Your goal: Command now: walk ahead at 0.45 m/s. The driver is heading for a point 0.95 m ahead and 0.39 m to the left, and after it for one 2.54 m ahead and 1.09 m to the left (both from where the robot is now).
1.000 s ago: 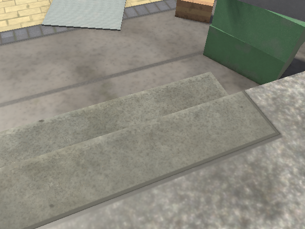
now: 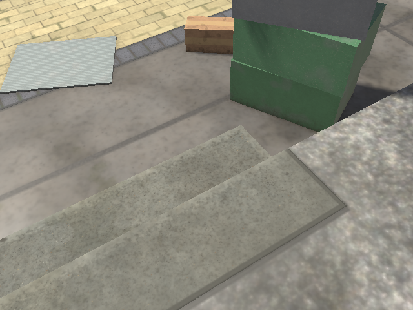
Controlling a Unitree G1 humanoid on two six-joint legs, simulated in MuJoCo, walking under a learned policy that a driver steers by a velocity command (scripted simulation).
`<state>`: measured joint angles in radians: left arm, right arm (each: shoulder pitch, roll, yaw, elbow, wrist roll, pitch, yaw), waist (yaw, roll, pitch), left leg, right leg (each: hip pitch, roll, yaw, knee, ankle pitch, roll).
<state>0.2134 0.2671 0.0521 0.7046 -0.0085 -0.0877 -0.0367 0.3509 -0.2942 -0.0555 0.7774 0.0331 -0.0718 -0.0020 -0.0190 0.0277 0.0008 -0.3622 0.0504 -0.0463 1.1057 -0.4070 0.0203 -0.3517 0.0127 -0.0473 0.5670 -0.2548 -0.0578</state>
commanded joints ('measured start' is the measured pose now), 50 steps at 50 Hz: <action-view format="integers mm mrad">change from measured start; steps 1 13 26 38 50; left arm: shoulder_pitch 77 160 55 -155 128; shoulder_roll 117 146 160 75 149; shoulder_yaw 28 32 9 -9 46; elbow -26 75 -48 -91 -60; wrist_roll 12 9 -26 23 1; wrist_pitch -11 -18 -56 -16 -14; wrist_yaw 0 40 28 42 30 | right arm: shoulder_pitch -86 -334 14 -25 -13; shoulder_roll -93 -8 -144 -137 -147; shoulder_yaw -25 3 -57 -51 -40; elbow -112 -176 -169 -146 -186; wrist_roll -13 -9 -17 -11 1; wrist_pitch -30 -10 7 22 47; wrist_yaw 1 42 39 -9 -21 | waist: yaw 40 100 -80 -35 109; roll -121 -70 23 47 -147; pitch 10 93 -225 -23 -94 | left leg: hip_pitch -413 -379 612 48 -475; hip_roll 90 25 225 -1 -55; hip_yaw -36 22 -560 -209 -103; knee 87 -424 -786 -803 258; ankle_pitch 152 556 198 422 -52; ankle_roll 32 4 332 210 5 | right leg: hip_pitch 294 312 -446 -173 453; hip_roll -264 -228 -41 -46 -383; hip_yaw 425 8 176 95 645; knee -375 -450 855 98 -263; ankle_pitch -87 322 -173 349 -289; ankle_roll -162 -100 36 120 -151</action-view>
